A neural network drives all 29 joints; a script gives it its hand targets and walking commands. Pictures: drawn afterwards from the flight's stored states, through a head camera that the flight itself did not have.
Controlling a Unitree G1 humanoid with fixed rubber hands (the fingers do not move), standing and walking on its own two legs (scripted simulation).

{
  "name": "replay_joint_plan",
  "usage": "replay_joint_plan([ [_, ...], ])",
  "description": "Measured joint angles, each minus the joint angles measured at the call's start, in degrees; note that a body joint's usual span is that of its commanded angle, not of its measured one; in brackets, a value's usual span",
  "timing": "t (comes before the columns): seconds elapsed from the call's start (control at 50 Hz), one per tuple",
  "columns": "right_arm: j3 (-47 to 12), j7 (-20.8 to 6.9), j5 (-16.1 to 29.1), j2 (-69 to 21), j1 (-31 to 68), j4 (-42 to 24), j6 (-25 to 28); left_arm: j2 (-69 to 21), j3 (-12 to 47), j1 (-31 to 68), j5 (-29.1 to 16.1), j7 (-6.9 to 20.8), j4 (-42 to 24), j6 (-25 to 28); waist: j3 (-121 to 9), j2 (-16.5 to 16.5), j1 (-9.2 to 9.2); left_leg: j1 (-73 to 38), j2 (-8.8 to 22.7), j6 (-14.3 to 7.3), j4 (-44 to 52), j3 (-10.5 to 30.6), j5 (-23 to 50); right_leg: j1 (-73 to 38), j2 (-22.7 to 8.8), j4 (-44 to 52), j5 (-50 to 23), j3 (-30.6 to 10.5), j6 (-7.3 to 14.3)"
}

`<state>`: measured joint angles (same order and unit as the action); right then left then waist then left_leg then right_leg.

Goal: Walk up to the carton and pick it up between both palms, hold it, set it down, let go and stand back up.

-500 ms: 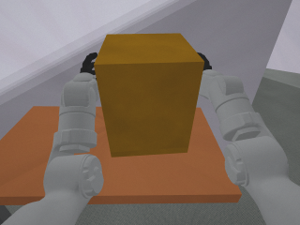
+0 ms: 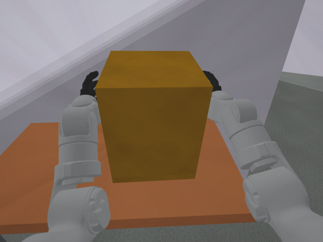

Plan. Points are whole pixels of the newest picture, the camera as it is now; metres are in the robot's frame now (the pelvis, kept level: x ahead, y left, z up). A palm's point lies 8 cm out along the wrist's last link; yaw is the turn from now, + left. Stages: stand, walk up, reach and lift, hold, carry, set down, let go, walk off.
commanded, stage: hold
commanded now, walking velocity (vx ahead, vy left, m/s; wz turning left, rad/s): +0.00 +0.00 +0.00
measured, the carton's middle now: (152, 114) +0.36 +0.00 +0.23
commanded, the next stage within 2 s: none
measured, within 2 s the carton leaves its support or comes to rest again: neither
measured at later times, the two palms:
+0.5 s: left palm (83, 97) +0.36 +0.16 +0.28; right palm (209, 88) +0.36 -0.13 +0.29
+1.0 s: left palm (87, 99) +0.36 +0.15 +0.28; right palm (212, 97) +0.36 -0.14 +0.27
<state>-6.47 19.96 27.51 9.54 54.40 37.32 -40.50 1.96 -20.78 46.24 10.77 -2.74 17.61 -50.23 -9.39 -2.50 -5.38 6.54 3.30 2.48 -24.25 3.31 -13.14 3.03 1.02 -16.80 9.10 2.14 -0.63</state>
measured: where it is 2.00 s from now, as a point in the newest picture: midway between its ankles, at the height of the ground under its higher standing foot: outside the picture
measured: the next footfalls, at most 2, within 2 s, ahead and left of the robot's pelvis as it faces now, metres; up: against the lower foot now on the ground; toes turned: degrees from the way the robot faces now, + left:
none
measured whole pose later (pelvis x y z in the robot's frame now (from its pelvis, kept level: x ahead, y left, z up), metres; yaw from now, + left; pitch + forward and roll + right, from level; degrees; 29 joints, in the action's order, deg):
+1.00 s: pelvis +0.00 +0.01 +0.00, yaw +0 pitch -5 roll -2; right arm -4.9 19.3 27.0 9.7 56.0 38.3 -41.3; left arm 1.3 -21.9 48.1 11.7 -3.3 18.7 -50.1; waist -9.0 -3.6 -5.0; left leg 6.6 2.6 1.8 -24.0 3.1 -12.9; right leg 2.9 0.4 -16.1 8.6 1.8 -1.2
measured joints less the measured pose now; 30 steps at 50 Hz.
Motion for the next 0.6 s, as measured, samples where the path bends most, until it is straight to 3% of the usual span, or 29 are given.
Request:
replay_joint_plan([
  [0.1,2.9,-0.2,-1.6,-0.8,-0.1,-0.8,-0.5,-0.1,0.2,0.9,0.4,0.0,0.3,0.0,-0.4,0.3,0.54,0.5,-0.3,-0.3,-0.1,-0.2,0.4,0.7,-0.3,-0.4,-0.3,-0.2,-0.2],
  [0.22,7.5,-2.5,-5.0,-1.8,5.0,5.8,0.4,1.2,-1.0,6.8,1.5,-0.2,6.9,1.0,-0.9,1.1,0.89,2.5,-0.8,-0.6,0.4,-0.4,1.7,3.1,-0.8,-0.8,-1.1,-0.4,-0.3],
  [0.42,7.3,-4.0,-6.0,-0.5,10.1,12.3,2.0,2.3,-0.3,9.7,0.7,-1.1,12.4,3.7,-1.6,1.8,1.38,4.5,-1.1,-0.7,0.6,-0.3,2.4,5.1,-1.1,-0.5,-1.8,-0.4,-0.4],
  [0.6,4.4,-4.3,-3.9,0.4,8.6,12.8,2.6,2.1,1.9,7.4,-0.8,-2.7,11.5,3.3,-1.9,1.9,0.58,4.2,-0.8,-0.4,-0.5,0.5,1.0,3.9,-0.7,-0.4,-0.8,0.4,-0.3],
])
